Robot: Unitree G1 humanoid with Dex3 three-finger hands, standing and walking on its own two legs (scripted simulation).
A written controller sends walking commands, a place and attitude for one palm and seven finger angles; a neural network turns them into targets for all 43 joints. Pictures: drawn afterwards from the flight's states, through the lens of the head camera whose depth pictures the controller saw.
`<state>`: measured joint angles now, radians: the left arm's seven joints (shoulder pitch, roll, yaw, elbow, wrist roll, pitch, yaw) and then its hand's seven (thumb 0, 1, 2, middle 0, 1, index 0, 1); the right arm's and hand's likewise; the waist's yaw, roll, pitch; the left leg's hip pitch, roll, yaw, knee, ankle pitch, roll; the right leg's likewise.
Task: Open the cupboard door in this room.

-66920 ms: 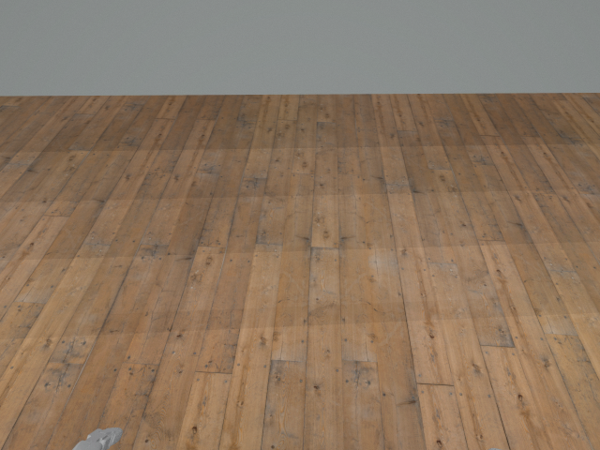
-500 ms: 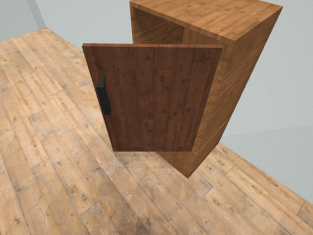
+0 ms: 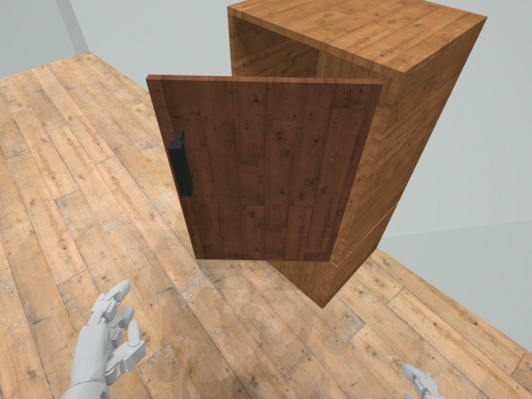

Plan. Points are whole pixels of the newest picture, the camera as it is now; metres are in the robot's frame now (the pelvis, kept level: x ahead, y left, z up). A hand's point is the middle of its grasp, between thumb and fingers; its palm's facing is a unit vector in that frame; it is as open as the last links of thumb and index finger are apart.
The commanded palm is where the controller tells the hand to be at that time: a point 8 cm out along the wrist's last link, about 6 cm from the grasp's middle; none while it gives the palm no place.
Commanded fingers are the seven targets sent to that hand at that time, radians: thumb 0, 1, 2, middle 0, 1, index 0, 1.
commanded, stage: raise the hand with hooked fingers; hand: left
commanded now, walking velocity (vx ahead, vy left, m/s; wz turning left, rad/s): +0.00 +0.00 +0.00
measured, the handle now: (183, 163) +0.55 +0.20 +0.03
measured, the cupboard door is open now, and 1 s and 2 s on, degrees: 44 44 44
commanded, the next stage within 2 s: move the hooked fingers beside the handle in 1.92 s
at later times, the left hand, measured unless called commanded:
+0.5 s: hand (143, 337) +0.21 +0.19 -0.01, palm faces -0.02 -0.99 -0.10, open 10.1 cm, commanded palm +0.17 +0.26 -0.01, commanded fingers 0.00 0.08 0.55 -0.26 -0.82 -0.26 -0.82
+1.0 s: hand (101, 305) +0.24 +0.25 +0.03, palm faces +0.05 -1.00 -0.05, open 13.0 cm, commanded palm +0.22 +0.31 +0.03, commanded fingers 0.00 -0.50 0.30 -0.30 -1.20 -0.30 -1.20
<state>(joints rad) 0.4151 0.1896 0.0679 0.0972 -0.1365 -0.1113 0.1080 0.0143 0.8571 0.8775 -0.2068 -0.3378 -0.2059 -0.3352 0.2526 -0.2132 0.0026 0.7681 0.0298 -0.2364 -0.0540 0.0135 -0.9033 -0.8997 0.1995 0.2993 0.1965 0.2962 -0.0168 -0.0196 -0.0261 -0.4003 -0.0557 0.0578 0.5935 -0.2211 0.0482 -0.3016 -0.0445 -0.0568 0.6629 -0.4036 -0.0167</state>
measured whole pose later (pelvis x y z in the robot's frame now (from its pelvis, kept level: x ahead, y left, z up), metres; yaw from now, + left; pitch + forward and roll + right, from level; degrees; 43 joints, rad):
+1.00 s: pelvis -0.01 +0.01 -0.04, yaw -1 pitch +11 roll -4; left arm 0.24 0.33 0.32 0.10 -0.34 -0.37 -0.32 0.00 -0.27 0.40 -0.29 -1.06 -0.29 -1.06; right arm 0.24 -0.24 0.02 0.57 0.04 -0.21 -0.08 0.02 -0.90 -0.90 0.20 0.30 0.20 0.30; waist -0.01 0.01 -0.10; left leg -0.78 0.02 0.02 0.98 -0.38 0.06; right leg -0.62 0.02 -0.09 0.92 -0.48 -0.01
